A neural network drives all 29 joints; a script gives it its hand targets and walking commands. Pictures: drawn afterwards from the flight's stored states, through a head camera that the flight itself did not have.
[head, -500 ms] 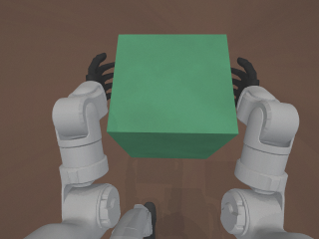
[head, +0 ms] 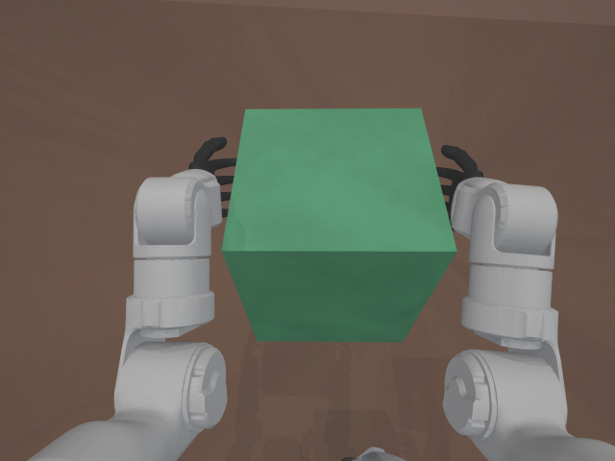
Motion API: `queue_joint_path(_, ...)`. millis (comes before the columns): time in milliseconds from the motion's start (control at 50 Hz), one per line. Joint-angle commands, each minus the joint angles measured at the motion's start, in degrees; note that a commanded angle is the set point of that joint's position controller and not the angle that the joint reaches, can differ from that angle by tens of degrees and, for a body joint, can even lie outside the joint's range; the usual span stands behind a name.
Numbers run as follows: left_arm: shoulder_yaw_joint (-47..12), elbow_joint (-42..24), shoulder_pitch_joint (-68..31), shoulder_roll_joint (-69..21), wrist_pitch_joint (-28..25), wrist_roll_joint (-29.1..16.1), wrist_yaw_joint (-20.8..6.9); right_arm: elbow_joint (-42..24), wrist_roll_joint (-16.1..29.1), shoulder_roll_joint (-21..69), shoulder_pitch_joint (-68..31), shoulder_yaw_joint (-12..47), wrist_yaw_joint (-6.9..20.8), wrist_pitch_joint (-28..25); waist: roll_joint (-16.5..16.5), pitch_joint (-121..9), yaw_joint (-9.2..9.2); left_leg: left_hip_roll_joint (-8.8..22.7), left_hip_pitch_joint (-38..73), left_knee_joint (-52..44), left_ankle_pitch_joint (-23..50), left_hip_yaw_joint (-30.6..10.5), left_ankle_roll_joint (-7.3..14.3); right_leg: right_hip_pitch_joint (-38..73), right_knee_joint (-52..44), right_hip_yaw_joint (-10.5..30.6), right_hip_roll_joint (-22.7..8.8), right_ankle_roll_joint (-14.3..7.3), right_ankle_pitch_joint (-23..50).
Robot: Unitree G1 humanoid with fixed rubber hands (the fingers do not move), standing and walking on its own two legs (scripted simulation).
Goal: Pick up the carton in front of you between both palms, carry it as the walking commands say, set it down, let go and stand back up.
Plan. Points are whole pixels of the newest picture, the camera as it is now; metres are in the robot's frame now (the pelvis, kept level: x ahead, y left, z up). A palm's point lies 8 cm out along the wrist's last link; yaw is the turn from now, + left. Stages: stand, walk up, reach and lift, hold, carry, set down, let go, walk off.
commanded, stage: carry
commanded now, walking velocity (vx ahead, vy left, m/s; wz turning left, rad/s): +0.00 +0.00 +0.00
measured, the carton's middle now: (330, 236) +0.38 +0.01 +0.08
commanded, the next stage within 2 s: none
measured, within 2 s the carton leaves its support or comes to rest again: neither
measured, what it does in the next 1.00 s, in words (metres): climbs: left foot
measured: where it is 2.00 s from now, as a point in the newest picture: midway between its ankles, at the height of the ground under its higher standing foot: (340, 242)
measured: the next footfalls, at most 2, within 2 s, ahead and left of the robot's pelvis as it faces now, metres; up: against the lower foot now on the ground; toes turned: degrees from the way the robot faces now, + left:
left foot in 0.26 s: +0.26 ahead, +0.10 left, +0.01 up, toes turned +4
right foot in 1.12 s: +0.53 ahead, -0.13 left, +0.04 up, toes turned -7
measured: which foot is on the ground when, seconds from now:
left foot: up 0.00-0.24, down 0.26-1.00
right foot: down 0.00-0.84, up 0.86-1.00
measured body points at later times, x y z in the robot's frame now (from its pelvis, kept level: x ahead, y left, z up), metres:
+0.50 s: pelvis +0.18 +0.01 +0.03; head +0.23 +0.01 +0.48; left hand +0.58 +0.15 +0.19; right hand +0.56 -0.15 +0.18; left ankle +0.22 +0.10 -0.70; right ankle +0.14 -0.10 -0.70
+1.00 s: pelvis +0.31 -0.01 +0.04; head +0.31 -0.01 +0.49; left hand +0.70 +0.12 +0.20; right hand +0.67 -0.18 +0.19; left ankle +0.22 +0.10 -0.70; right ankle +0.30 -0.11 -0.61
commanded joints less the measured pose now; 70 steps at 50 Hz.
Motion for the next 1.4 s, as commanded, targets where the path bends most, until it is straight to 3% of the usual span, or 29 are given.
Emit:
queue_joint_path(0, -36.54, -7.25, -44.07, -63.39, 0.32, -30.12, -13.82, -6.02, 21.78, 62.09, -42.87, 33.67, 12.79, -1.37, -4.21, -29.60, 1.93, -0.08, -22.93, 11.66, 3.31, -1.44, 1.10, 41.47, -10.51, 25.40, -17.59, -8.62, 44.14)
queue_joint_path(120, -38.02, -15.82, -45.50, -63.08, 0.36, -33.20, -13.73, -12.69, 17.07, 58.85, -38.78, 33.60, 8.65, -2.25, -7.44, -32.92, 0.78, -0.74, -14.71, -12.67, 5.23, 3.01, 0.06, 37.87, -10.98, 13.73, -14.59, -6.46, 45.45)
queue_joint_path(220, -38.38, -13.61, -39.55, -57.33, 1.44, -30.26, -13.32, -14.86, 17.57, 55.65, -37.86, 36.91, 8.67, -1.16, -9.44, -32.72, -0.66, -3.66, 3.75, -38.56, 24.86, 8.56, 0.25, 31.48, -2.88, 4.77, -11.12, -2.13, 46.43)
queue_joint_path(240, -38.36, -12.01, -38.86, -56.55, 1.70, -29.57, -13.35, -13.83, 18.27, 55.43, -38.03, 37.34, 9.26, -0.80, -8.03, -33.45, -1.97, -1.15, 12.32, -41.57, 31.84, 6.56, 1.68, 25.99, -0.16, 4.56, -10.20, -0.23, 41.81)
queue_joint_path(260, -38.12, -10.14, -38.22, -55.38, 2.10, -28.70, -13.36, -12.35, 19.13, 54.81, -38.45, 37.14, 9.92, -0.47, -1.41, -36.42, -2.40, 9.19, 24.25, -37.79, 56.79, -4.34, 4.76, 17.40, 3.75, 4.72, -8.59, 2.92, 22.19)
queue_joint_path(280, -37.67, -8.89, -38.58, -55.61, 2.61, -28.40, -13.28, -10.00, 18.73, 54.78, -37.66, 36.92, 10.43, -0.44, 7.85, -41.60, -3.54, 16.68, 35.68, -31.87, 74.45, -12.18, 12.23, 9.27, 5.83, 6.20, -4.60, 5.20, 1.02)
queue_joint_path(300, -37.34, -8.08, -38.95, -55.78, 2.82, -27.93, -13.35, -9.17, 19.46, 55.69, -36.49, 36.64, 11.01, -0.48, 12.10, -40.97, -4.90, 17.71, 37.52, -34.22, 75.28, -15.97, 14.98, 4.61, 7.78, 7.39, -2.26, 5.14, -14.40)
queue_joint_path(380, -35.49, -6.39, -39.88, -58.83, 2.03, -26.62, -13.07, -13.13, 23.96, 61.55, -43.85, 38.73, 12.54, -0.80, 6.51, -36.24, -3.79, 12.93, 33.00, -34.20, 66.07, -9.12, 9.40, 7.99, -6.25, 8.29, -2.36, 4.80, -10.75)
queue_joint_path(440, -33.91, -6.48, -39.36, -58.52, 1.90, -25.48, -12.24, -15.12, 26.13, 62.55, -47.59, 39.77, 12.48, -1.14, 4.02, -37.08, -2.16, 8.71, 21.07, -33.47, 47.15, -3.31, 5.42, 25.08, -12.94, 7.16, -3.94, 4.39, 5.62)
queue_joint_path(480, -33.47, -5.14, -39.11, -57.31, 2.04, -24.87, -12.13, -14.14, 26.09, 61.75, -48.55, 39.46, 12.36, -0.79, -3.76, -35.79, -1.68, 5.75, 13.89, -32.15, 37.11, -0.06, 3.37, 29.34, -5.09, 9.87, -7.88, 3.15, 27.89)
queue_joint_path(540, -32.34, -0.26, -35.55, -56.75, 2.56, -24.34, -12.74, -7.95, 25.02, 61.51, -44.33, 37.92, 12.49, -0.16, -4.60, -33.53, -2.01, 4.48, 12.69, -30.20, 36.17, 0.83, 2.82, 28.55, -3.41, 10.30, -8.86, 3.14, 37.23)
queue_joint_path(640, -32.07, -0.93, -41.15, -57.88, 2.12, -26.08, -13.46, -5.02, 25.36, 62.78, -46.47, 36.34, 12.77, -0.59, -4.36, -29.61, -1.77, 3.87, 11.99, -30.25, 16.49, 1.21, 4.29, 25.66, -7.99, 12.01, -7.77, 1.48, 10.52)
queue_joint_path(740, -31.06, 2.27, -41.56, -57.63, 1.96, -26.80, -13.28, -0.28, 24.88, 62.14, -45.34, 33.67, 12.75, -0.47, -10.68, -20.14, -0.67, -0.62, -2.01, -26.56, 3.68, 6.38, 1.73, 31.45, -12.49, 21.59, -13.93, -2.93, 14.76)
queue_joint_path(800, -30.84, 2.95, -43.52, -58.72, 1.77, -27.87, -13.25, 2.91, 23.99, 61.62, -43.09, 30.95, 12.55, -0.97, -1.01, -22.24, -4.19, 0.44, 18.05, -35.37, 12.01, 1.35, 4.64, 19.97, 0.91, 8.93, -7.86, 2.39, 31.77)
queue_joint_path(820, -30.85, 2.32, -44.98, -59.33, 1.70, -28.14, -13.29, 3.06, 23.57, 61.15, -42.07, 30.00, 12.35, -1.21, 7.34, -25.54, -6.84, 7.32, 30.02, -38.68, 19.23, -9.71, 8.26, 8.72, 11.84, 4.44, -4.52, 4.82, 23.16)
queue_joint_path(840, -30.90, 1.91, -46.20, -59.94, 1.53, -28.32, -13.22, 2.16, 23.53, 61.23, -42.81, 29.75, 12.14, -1.37, 15.48, -24.25, -8.30, 15.72, 39.94, -44.02, 30.08, -22.75, 13.34, -8.21, 21.30, 2.73, -0.83, 5.74, -3.89)
queue_joint_path(860, -30.79, 1.80, -46.96, -60.73, 1.45, -28.63, -13.07, 0.24, 24.12, 61.59, -44.63, 29.74, 11.84, -1.56, 13.39, -20.05, -9.33, 19.41, 41.23, -46.07, 37.39, -29.64, 17.90, -18.18, 29.25, 4.56, 1.33, 5.18, -20.43)
queue_joint_path(900, -29.82, 1.71, -45.12, -60.27, 1.44, -28.14, -12.34, -6.38, 26.93, 62.31, -49.84, 32.51, 11.40, -1.45, 2.47, -19.96, -9.21, 19.63, 41.78, -44.33, 31.05, -25.68, 17.07, -24.10, 35.23, 8.73, -2.35, 2.87, -25.91)
queue_joint_path(940, -28.18, 1.95, -41.77, -58.32, 2.01, -26.06, -11.20, -9.48, 29.06, 62.98, -52.64, 33.91, 11.40, -1.16, 3.69, -20.18, -7.73, 17.17, 38.87, -47.92, 16.76, -19.44, 12.41, -24.04, 31.47, 8.98, -5.12, 2.32, -21.67)
queue_joint_path(1000, -26.73, 2.81, -38.79, -56.34, 2.60, -23.18, -10.37, -8.71, 29.58, 63.35, -51.81, 34.02, 12.00, -0.84, 5.76, -18.35, -5.60, 12.43, 25.35, -52.62, 14.19, -7.87, 9.12, -10.02, 16.05, 4.44, -5.33, 4.46, -9.03)
queue_joint_path(1040, -26.31, 3.95, -36.92, -55.69, 2.69, -21.86, -10.36, -6.31, 29.08, 63.78, -50.48, 33.92, 12.56, -0.59, 8.72, -19.51, -2.07, 10.55, 15.61, -49.57, 27.93, -0.47, 7.13, 7.35, 6.84, -2.56, -0.67, 4.08, -4.35)
queue_joint_path(1080, -26.52, 6.08, -35.29, -56.07, 2.24, -21.69, -10.73, -3.32, 27.93, 64.35, -47.64, 33.57, 12.89, -0.31, 3.57, -25.65, 3.51, 8.54, 8.92, -30.96, 49.21, 7.73, 4.01, 28.96, -0.09, -10.10, 6.16, 1.82, -0.03)
queue_joint_path(1100, -26.78, 7.21, -34.40, -57.19, 1.96, -22.56, -11.14, -2.73, 26.47, 63.64, -46.97, 32.84, 12.90, -0.32, -1.77, -31.24, 5.65, 6.38, 2.27, -17.63, 39.92, 7.88, 1.95, 42.43, -3.18, -2.93, 2.82, 0.87, -1.90)
queue_joint_path(1120, -27.71, 6.70, -35.60, -57.35, 1.44, -23.50, -11.55, -1.69, 24.97, 63.55, -45.89, 31.82, 13.17, -0.13, -17.85, -33.45, 4.18, -1.35, -11.36, 0.08, 11.73, 6.29, -1.41, 46.33, -17.65, 34.85, -16.38, -5.35, -19.88)
queue_joint_path(1140, -28.82, 5.05, -38.20, -58.73, 1.10, -25.01, -12.09, -2.03, 23.75, 61.78, -47.58, 30.78, 13.17, -0.16, -18.78, -32.31, 2.99, -5.09, -17.47, 10.48, -1.25, -1.44, -0.61, 44.14, -26.16, 53.43, -21.35, -9.90, -11.54)
queue_joint_path(1180, -32.51, -3.18, -46.40, -62.67, 0.78, -29.29, -12.94, -1.91, 22.84, 62.68, -46.69, 30.26, 12.47, -0.53, -3.77, -26.52, 1.76, 0.61, -23.56, 19.86, 3.26, -2.65, 2.04, 37.38, -17.06, 39.95, -20.21, -10.65, 2.88)
queue_joint_path(1200, -34.22, -6.60, -49.66, -63.89, 0.54, -31.19, -13.13, -2.47, 22.17, 63.18, -45.58, 30.16, 12.04, -0.71, -1.47, -26.79, 0.78, 2.38, -23.92, 17.70, 5.20, -2.54, 2.55, 35.63, -15.45, 33.90, -18.68, -8.72, 6.89)
queue_joint_path(1240, -36.24, -10.75, -52.63, -65.48, 0.22, -33.59, -13.28, -4.33, 21.19, 62.57, -44.33, 30.45, 11.00, -1.02, -4.65, -28.24, -0.63, 3.34, -22.23, 12.92, 8.09, -1.75, 2.92, 33.71, -16.31, 26.57, -16.56, -6.18, 7.00)
queue_joint_path(1380, -36.31, -11.23, -45.49, -60.33, 1.75, -31.97, -13.04, -8.34, 18.65, 57.30, -41.07, 32.82, 8.98, -0.35, -5.65, -26.73, 1.41, 4.29, -29.53, -4.35, 11.73, 2.41, 0.58, 39.88, -18.62, 18.22, -15.88, -8.58, 14.38)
